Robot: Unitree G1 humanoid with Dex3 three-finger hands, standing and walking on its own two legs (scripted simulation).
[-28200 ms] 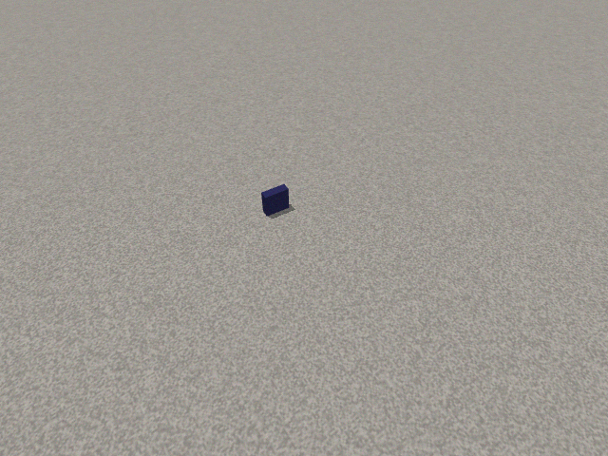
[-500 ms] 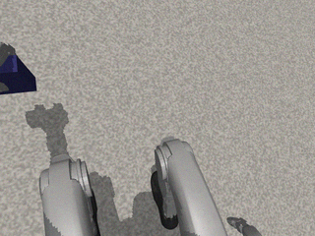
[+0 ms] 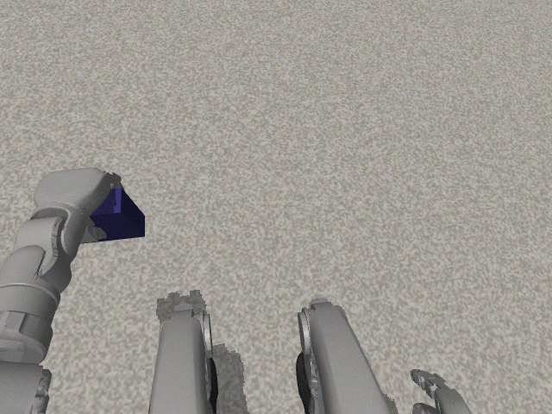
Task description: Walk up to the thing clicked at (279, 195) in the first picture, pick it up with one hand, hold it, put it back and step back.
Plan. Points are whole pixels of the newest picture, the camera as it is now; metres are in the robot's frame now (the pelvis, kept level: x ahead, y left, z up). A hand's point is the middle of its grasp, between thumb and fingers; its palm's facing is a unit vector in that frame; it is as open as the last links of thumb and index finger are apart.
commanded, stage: lift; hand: left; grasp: from above
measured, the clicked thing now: (96, 218) +0.44 +0.26 -0.11
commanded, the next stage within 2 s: hold in 0.74 s
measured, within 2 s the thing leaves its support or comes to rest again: neither
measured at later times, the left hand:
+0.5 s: hand (37, 206) +0.38 +0.24 +0.08, palm faces -0.45 -0.07 -0.89, open 7.6 cm
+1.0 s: hand (5, 160) +0.39 +0.24 +0.15, palm faces -0.46 -0.06 -0.89, open 7.6 cm
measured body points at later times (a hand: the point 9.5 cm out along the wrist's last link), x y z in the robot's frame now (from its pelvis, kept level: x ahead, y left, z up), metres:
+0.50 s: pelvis +0.04 +0.00 +0.15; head +0.11 +0.01 +0.60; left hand +0.40 +0.24 +0.13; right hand +0.14 -0.27 +0.03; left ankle +0.10 +0.13 -0.50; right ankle +0.09 -0.14 -0.50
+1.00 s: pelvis +0.07 +0.00 +0.21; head +0.12 +0.00 +0.66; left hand +0.41 +0.24 +0.20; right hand +0.18 -0.26 +0.08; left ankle +0.10 +0.13 -0.50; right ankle +0.09 -0.14 -0.50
